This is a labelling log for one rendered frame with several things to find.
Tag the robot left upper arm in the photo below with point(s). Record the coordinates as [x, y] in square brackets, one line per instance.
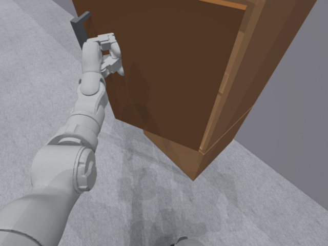
[60, 174]

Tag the handle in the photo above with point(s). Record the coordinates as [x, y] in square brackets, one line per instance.
[77, 25]

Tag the robot left hand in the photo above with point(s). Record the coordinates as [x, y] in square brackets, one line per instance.
[92, 59]

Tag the left robot forearm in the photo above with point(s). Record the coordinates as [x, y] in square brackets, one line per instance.
[86, 118]

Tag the cupboard door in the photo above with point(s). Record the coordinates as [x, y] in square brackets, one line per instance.
[174, 55]

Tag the right robot shin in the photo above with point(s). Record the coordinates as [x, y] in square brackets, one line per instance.
[182, 238]

